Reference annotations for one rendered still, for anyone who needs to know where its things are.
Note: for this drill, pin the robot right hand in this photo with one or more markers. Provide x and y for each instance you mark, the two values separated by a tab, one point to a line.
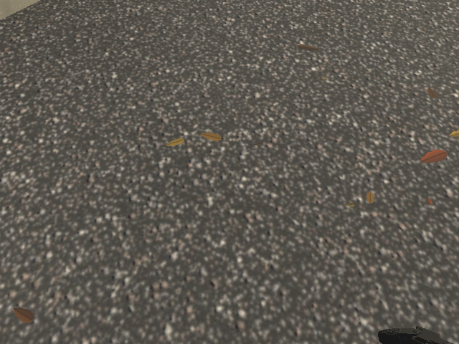
410	336

